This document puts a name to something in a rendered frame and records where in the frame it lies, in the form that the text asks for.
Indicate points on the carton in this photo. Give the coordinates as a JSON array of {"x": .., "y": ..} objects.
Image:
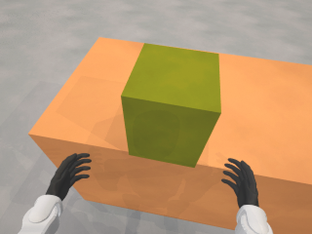
[{"x": 171, "y": 103}]

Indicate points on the robot left forearm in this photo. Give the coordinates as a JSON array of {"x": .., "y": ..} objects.
[{"x": 43, "y": 218}]

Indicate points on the right robot hand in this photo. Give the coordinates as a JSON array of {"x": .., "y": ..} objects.
[{"x": 245, "y": 187}]

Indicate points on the robot right forearm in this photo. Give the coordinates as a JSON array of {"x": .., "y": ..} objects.
[{"x": 252, "y": 220}]

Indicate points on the pedestal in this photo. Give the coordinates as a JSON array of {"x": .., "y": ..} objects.
[{"x": 265, "y": 121}]

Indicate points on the left robot hand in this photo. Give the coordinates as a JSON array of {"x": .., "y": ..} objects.
[{"x": 65, "y": 176}]

